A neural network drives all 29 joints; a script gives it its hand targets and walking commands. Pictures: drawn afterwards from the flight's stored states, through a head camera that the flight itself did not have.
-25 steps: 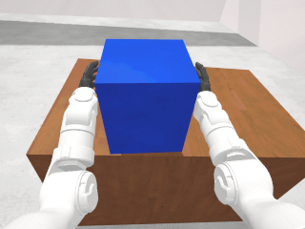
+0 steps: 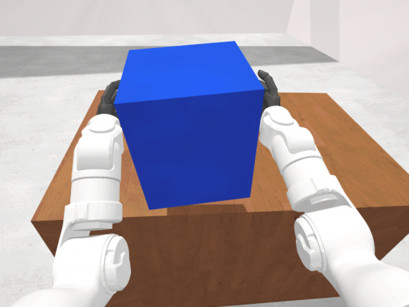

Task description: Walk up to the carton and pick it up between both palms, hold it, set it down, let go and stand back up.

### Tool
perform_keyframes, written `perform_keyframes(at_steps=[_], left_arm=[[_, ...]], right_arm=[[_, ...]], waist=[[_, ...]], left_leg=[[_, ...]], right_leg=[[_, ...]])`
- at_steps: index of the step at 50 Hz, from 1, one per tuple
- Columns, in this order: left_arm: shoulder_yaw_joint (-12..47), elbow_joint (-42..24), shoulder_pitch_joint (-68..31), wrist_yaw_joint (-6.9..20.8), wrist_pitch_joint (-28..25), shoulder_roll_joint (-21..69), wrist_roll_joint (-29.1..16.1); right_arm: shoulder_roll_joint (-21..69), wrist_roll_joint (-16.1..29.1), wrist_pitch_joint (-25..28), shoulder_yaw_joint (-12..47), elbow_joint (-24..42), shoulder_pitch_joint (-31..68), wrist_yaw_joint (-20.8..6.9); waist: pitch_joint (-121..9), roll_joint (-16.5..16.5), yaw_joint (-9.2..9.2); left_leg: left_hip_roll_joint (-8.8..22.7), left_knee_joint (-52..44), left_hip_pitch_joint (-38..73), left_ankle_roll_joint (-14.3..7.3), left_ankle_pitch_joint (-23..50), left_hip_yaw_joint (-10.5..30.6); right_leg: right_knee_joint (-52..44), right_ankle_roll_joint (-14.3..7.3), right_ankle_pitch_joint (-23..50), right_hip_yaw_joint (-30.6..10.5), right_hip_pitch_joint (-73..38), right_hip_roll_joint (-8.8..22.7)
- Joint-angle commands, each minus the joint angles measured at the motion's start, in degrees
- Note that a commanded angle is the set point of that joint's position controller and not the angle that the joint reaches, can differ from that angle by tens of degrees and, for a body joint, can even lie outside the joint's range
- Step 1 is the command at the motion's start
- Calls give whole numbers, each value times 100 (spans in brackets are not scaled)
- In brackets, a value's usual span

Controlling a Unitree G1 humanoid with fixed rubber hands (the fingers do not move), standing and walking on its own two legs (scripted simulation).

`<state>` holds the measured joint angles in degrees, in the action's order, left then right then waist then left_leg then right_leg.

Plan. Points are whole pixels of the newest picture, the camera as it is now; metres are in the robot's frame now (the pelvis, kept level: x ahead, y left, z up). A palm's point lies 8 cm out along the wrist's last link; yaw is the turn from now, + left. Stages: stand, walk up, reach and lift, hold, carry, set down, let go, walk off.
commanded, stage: reach and lift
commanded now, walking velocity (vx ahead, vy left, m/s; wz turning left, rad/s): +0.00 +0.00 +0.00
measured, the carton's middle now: (191, 126) +0.40 -0.01 +0.19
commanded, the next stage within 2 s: hold in 0.92 s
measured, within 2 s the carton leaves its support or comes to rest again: neither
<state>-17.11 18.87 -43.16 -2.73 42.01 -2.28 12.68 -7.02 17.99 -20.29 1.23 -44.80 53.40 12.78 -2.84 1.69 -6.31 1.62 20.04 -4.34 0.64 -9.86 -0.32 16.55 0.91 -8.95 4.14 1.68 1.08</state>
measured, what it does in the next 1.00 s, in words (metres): stands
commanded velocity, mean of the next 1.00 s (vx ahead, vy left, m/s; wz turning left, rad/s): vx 0.00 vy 0.00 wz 0.00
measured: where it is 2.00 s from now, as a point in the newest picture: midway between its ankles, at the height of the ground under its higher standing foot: outside the picture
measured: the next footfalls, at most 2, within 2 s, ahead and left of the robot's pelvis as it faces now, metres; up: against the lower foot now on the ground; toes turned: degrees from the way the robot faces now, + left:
none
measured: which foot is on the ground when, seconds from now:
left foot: down 0.00-1.00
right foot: down 0.00-1.00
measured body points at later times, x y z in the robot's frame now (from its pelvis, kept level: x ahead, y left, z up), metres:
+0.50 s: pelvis +0.01 +0.00 +0.00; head -0.06 +0.02 +0.44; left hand +0.40 +0.15 +0.25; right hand +0.40 -0.16 +0.27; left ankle +0.02 +0.12 -0.75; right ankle +0.01 -0.12 -0.75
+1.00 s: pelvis +0.01 +0.00 +0.00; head -0.08 +0.01 +0.44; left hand +0.39 +0.15 +0.28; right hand +0.40 -0.15 +0.30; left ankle +0.02 +0.12 -0.75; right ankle +0.01 -0.12 -0.75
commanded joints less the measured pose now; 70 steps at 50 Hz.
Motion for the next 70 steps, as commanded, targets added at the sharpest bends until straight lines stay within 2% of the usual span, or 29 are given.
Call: perform_keyframes(at_steps=[1,7,11,16,20,28,34,43,56,70], left_arm=[[2631,-1426,-5211,706,-522,3466,-970],[2624,-1523,-5372,722,-369,3380,-1085],[2602,-1648,-5413,725,-290,3317,-1145],[2438,-1545,-5496,771,-168,3223,-1111],[2423,-1629,-5602,762,-115,3206,-1164],[2259,-1582,-5741,834,22,3038,-1132],[2148,-1490,-5877,873,79,2990,-1125],[1990,-1170,-6126,921,118,2895,-1141],[1778,-823,-6562,925,197,2825,-1160],[1467,-210,-6975,908,233,2743,-1179]], right_arm=[[4189,662,-139,1626,2117,4338,-537],[4095,844,-484,1580,2066,4267,-478],[4064,996,-662,1648,2173,4243,-440],[3992,1087,-843,1578,2110,4352,-413],[3960,1190,-941,1587,2131,4436,-411],[3880,1308,-1138,1510,2017,4470,-358],[3863,1387,-1213,1473,2020,4687,-339],[3842,1426,-1308,1368,1829,4978,-322],[3786,1529,-1423,1143,1430,5385,-359],[3691,1536,-1520,812,852,5829,-453]], waist=[[-2516,-367,-19],[-2510,-429,-74],[-2656,-430,-87],[-2498,-423,-22],[-2626,-476,-23],[-2564,-477,-34],[-2636,-472,19],[-2681,-372,47],[-2680,-449,108],[-2529,-433,200]], left_leg=[[-486,-34,767,118,1367,34],[-475,-37,657,175,1250,58],[-487,31,719,241,1527,91],[-489,-21,557,248,1381,72],[-483,58,640,309,1626,88],[-508,81,604,340,1646,70],[-505,127,595,359,1794,75],[-513,119,499,330,1645,56],[-482,103,321,334,1450,50],[-437,-34,-53,260,838,57]], right_leg=[[-35,347,1386,-25,-376,-515],[-39,333,1267,-67,-331,-545],[7,352,1610,-67,-419,-586],[-13,356,1442,-88,-443,-601],[23,338,1624,-89,-454,-643],[37,366,1765,-118,-536,-637],[61,365,1903,-129,-602,-649],[50,375,1776,-160,-574,-635],[25,347,1388,-162,-463,-626],[-32,315,683,-230,-254,-570]])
